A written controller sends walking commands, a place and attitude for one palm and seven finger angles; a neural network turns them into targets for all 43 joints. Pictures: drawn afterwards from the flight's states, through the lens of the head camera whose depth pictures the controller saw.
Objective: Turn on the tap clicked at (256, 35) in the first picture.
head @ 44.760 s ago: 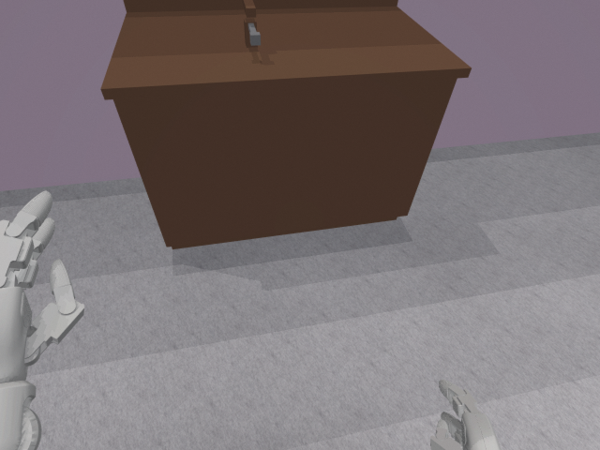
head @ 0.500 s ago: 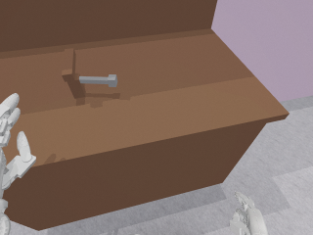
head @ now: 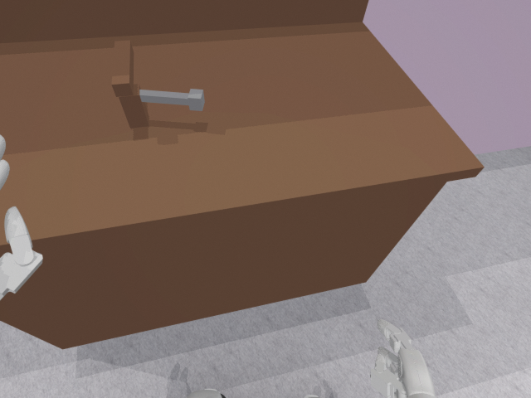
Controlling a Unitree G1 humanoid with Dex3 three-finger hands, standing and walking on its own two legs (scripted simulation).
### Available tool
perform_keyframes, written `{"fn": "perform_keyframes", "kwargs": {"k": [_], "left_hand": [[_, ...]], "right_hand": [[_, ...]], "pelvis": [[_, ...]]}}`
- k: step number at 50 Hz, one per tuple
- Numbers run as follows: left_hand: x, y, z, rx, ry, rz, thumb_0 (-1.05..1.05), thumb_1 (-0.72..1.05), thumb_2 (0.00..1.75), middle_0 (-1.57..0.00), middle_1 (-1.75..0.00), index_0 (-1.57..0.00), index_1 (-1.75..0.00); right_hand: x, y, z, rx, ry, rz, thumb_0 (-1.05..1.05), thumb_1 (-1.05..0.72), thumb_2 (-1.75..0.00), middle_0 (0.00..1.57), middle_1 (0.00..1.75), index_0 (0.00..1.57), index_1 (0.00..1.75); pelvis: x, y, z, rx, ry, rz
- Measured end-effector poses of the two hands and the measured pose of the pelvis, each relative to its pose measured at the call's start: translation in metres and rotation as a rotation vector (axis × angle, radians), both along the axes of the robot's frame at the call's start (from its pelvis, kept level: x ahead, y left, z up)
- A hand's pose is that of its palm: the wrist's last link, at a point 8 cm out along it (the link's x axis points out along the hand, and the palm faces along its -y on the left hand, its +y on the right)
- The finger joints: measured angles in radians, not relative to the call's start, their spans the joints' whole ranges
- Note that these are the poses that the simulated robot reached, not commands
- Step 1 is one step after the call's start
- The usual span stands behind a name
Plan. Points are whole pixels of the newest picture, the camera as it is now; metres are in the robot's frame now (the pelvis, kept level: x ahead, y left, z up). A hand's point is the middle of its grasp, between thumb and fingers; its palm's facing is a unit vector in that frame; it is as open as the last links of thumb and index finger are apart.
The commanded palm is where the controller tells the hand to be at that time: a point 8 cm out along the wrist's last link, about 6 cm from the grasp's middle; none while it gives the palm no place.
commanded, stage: step back with the hand held close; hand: left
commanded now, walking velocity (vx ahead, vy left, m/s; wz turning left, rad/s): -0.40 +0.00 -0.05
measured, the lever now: (196, 99) +0.59 +0.19 +0.08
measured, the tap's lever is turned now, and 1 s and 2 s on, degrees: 74 74 74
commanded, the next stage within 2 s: stop stepping back and stand still in 0.16 s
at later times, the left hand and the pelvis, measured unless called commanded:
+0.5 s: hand out of the picture +0.07 +0.25 +0.17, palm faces +0.45 -0.81 -0.36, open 7.4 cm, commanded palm +0.02 +0.28 +0.18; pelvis -0.13 -0.01 +0.00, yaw +3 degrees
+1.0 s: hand out of the picture +0.03 +0.23 +0.18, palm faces +0.43 -0.84 -0.34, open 7.4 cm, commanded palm -0.02 +0.26 +0.18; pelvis -0.18 -0.02 +0.01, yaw +0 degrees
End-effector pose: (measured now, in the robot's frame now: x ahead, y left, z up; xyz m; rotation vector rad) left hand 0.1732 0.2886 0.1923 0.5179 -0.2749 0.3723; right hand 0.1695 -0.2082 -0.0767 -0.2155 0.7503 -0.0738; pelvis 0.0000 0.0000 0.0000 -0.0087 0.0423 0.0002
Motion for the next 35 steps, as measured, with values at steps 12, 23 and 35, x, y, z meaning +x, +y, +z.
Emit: {"fn": "perform_keyframes", "kwargs": {"k": [12, 23, 35], "left_hand": [[-0.055, -0.043, -0.018, -0.051, 0.099, -0.106, 0.01, 0.89, 0.90, -0.21, -0.30, -0.21, -0.30], [-0.138, -0.002, -0.014, -0.063, 0.001, 0.015, 0.01, 0.89, 0.90, -0.21, -0.30, -0.21, -0.30], [-0.175, -0.020, -0.027, -0.160, -0.015, 0.016, 0.01, 0.90, 0.90, -0.20, -0.30, -0.20, -0.30]], "right_hand": [[-0.058, -0.035, 0.008, -0.008, -0.015, -0.069, 0.02, -0.91, -0.90, 0.20, 0.30, 0.20, 0.30], [-0.144, -0.039, 0.019, -0.093, -0.051, -0.100, 0.02, -0.91, -0.90, 0.20, 0.30, 0.20, 0.30], [-0.196, -0.029, -0.014, -0.007, 0.036, -0.042, 0.02, -0.90, -0.90, 0.20, 0.30, 0.20, 0.30]], "pelvis": [[-0.064, -0.019, 0.004, 0.033, 0.012, -0.005], [-0.125, -0.006, 0.000, 0.020, -0.044, 0.038], [-0.169, -0.014, -0.006, -0.008, -0.095, 0.043]]}}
